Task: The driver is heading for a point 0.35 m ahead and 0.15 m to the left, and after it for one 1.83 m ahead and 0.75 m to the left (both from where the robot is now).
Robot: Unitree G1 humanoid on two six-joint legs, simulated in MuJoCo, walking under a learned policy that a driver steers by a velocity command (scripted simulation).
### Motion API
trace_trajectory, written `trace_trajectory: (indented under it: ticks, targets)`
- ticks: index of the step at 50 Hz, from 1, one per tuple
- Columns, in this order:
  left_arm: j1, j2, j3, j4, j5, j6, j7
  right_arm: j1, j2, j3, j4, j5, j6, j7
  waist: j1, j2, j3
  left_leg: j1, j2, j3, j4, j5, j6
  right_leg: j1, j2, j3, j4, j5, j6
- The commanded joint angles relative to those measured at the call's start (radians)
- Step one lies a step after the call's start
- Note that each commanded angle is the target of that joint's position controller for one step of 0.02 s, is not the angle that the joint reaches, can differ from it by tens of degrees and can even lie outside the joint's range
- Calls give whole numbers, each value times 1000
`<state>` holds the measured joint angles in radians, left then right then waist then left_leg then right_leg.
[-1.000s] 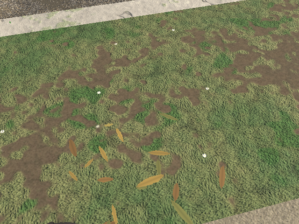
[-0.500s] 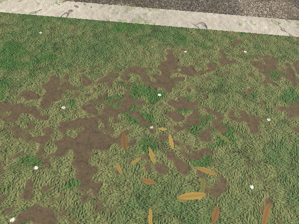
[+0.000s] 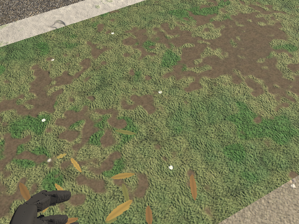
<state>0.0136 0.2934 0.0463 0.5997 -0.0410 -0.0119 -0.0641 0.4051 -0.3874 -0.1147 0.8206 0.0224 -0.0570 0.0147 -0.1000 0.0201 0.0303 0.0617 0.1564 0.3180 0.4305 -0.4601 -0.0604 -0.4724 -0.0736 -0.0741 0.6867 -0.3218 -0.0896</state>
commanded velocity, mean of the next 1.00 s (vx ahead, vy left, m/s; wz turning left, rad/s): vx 0.49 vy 0.00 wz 0.68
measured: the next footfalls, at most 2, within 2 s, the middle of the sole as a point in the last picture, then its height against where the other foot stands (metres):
left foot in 0.44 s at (148, 205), level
right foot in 0.82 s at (165, 156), level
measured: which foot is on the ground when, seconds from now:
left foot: down 0.00-0.00, up 0.02-0.42, down 0.44-0.82, up 0.84-1.00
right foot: down 0.00-0.40, up 0.42-0.80, down 0.82-1.00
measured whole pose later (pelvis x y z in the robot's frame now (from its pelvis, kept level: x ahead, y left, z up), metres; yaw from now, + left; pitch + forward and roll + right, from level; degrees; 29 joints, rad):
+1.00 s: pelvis +0.58 -0.09 +0.02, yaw +46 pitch +2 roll -1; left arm 0.15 0.25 0.05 0.63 0.03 -0.01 0.04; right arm 0.15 -0.35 -0.09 0.59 0.01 0.05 -0.02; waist 0.02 0.02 0.06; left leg -0.59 -0.04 -0.09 1.21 -0.43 -0.07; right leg -0.38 0.02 0.04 0.46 -0.11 0.00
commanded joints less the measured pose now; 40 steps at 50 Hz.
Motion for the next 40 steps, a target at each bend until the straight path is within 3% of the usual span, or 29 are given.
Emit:
trace_trajectory:
  ticks: [1, 2, 3, 4, 5, 6, 7, 8, 10, 11, 12, 13, 15, 18, 19, 20, 21, 22, 23, 24, 25, 26, 27, 29, 30, 32, 35, 38, 40]
  targets:
    - [566, 337, 113, 101, 14, -20, 41, -190, 28, 52, -150, -26, -51, 1, 332, -345, -213, -863, -57, -85, 803, -44, 83, 938, -187, 475, -210, -258, -170]
    - [540, 285, 88, 46, 29, -49, 39, -227, -19, 49, -160, 35, -85, -3, 345, -200, -336, -972, -156, -409, 999, -124, 99, 938, -331, 824, -381, -437, -226]
    - [484, 206, 65, 56, 30, -65, 29, -288, -73, 32, -180, 81, -91, -4, 336, -102, -188, -1084, -131, -455, 1019, -14, 114, 856, -337, 702, -426, -350, -183]
    - [447, 168, 53, 70, 28, -71, 29, -261, -58, 37, -176, 70, -90, -3, 276, -129, -96, -1081, -85, -456, 972, 81, 124, 745, -311, 568, -427, -266, -159]
    - [372, 120, 40, 71, 32, -72, 28, -230, -51, 36, -158, 40, -81, -4, 215, -120, -41, -1043, -40, -449, 926, 177, 120, 636, -274, 457, -428, -175, -126]
    - [295, 62, 22, 62, 49, -78, 27, -170, -46, 32, -128, 27, -63, 4, 150, -141, -6, -965, -9, -451, 898, 273, 120, 526, -219, 328, -433, -29, -86]
    - [260, 38, 18, 62, 58, -88, 28, -114, -24, 34, -102, 33, -43, 16, 109, -162, -1, -895, 4, -450, 898, 332, 114, 445, -197, 241, -450, 112, -54]
    - [248, 27, 20, 70, 55, -100, 31, -89, 2, 39, -84, 36, -23, 23, 89, -122, 9, -875, 6, -445, 900, 356, 107, 412, -177, 157, -467, 254, -24]
    - [222, 15, 19, 82, 61, -116, 39, -103, 30, 42, -78, 37, 4, 20, 71, -57, 57, -861, -30, -421, 873, 443, 106, 339, -95, -9, -517, 384, 46]
    - [235, 45, 28, 87, 64, -126, 46, -123, 57, 51, -100, 37, 4, 20, 66, -100, 78, -832, -40, -416, 797, 494, 102, 296, -99, -55, -544, 487, 61]
    - [247, 48, 29, 96, 62, -132, 57, -157, 62, 56, -116, 33, 1, 22, 74, -98, 105, -833, -59, -383, 733, 528, 98, 300, -84, -99, -567, 565, 76]
    - [274, 37, 26, 114, 61, -133, 66, -199, 57, 55, -129, 31, -5, 26, 88, -84, 131, -839, -80, -351, 661, 575, 107, 319, -68, -135, -581, 608, 93]
    - [310, 57, 28, 132, 60, -126, 88, -259, 66, 59, -151, 29, -17, 38, 96, -36, 143, -806, -125, -264, 503, 621, 139, 368, -61, -185, -582, 754, 142]
    - [343, 157, 46, 140, 62, -96, 139, -262, 57, 48, -180, 23, -26, 63, 61, -95, 69, -608, -235, -93, 330, 596, 169, 456, -84, -210, -363, 1388, 188]
    - [329, 188, 55, 129, 55, -84, 159, -196, 29, 34, -173, 25, -17, 69, 17, -138, 15, -494, -269, -71, 303, 592, 167, 471, -100, -205, -240, 1538, 194]
    - [276, 214, 65, 105, 43, -77, 166, -27, -27, 5, -141, 25, 2, 66, -76, -174, -66, -289, -288, -93, 307, 560, 187, 420, -116, -178, -50, 1620, 190]
    - [168, 227, 72, 67, 33, -81, 156, 238, -115, -37, -79, 19, 30, 48, -208, -155, -151, -6, -233, -227, 275, 586, 248, 282, -113, -133, 255, 1499, 183]
    - [67, 107, 46, 52, 0, -95, 115, 355, -102, -30, -22, 13, 42, 18, -246, 118, -94, 102, -132, -349, 24, 824, 312, 134, 87, -141, 770, 303, 193]
    - [130, -66, -4, -31, 36, -126, 84, 191, -94, -3, -59, -55, 17, 15, -37, 372, -74, 165, -96, -602, 179, 1259, 374, -172, 223, 43, 1101, -343, 181]
    - [323, -37, -18, -43, 33, -144, 70, 108, -97, 7, -123, -92, -11, 20, 57, 211, -344, 273, 90, -936, 89, 1049, 552, -257, 200, 263, 1173, -319, 165]
    - [271, 69, -4, -51, 31, -152, 65, 23, -93, -9, -179, -55, -11, 23, 55, -7, -325, 180, 82, -1020, -47, 683, 555, -235, 170, 288, 1038, -259, 117]
    - [235, 85, 9, -64, 28, -149, 62, -93, -83, -10, -212, -16, -15, 22, 136, -161, -146, -19, 46, -997, -135, 447, 519, -255, 132, 261, 892, -207, 98]
    - [229, 93, 15, -55, 39, -132, 65, -177, -62, -2, -241, 0, -19, 20, 178, -214, -77, -179, 22, -976, -179, 406, 489, -211, 95, 260, 796, -172, 107]
    - [218, 130, 31, -54, 48, -97, 78, -229, -71, -9, -269, -9, -17, 8, 191, -168, -19, -377, -33, -879, -197, 591, 455, -117, 61, 248, 627, -136, 154]
    - [190, 117, 27, -62, 60, -88, 86, -226, -64, -8, -260, -7, -12, -1, 181, -158, -20, -448, -78, -796, -169, 716, 428, -66, 55, 228, 505, -118, 175]
    - [113, 41, 4, -85, 72, -73, 99, -196, -74, -16, -233, -6, 16, -32, 148, -94, -76, -488, -165, -684, -95, 871, 373, 5, 102, 183, 266, -16, 205]
    - [79, 35, 2, -81, 41, -50, 99, -184, -76, -23, -230, 15, 70, -62, 116, 36, -206, -430, -220, -664, -16, 723, 266, 104, 168, 179, 57, 192, 219]
    - [43, 64, 18, -74, 33, -48, 91, -208, -37, -15, -258, 14, 93, -64, 96, 122, -200, -381, -212, -761, 40, 486, 211, 139, 172, 221, -114, 232, 214]
    - [103, 87, 39, -39, 36, -62, 85, -253, 4, -3, -284, 10, 92, -59, 138, 131, -175, -402, -239, -781, 164, 327, 163, 257, 125, 230, -317, 371, 172]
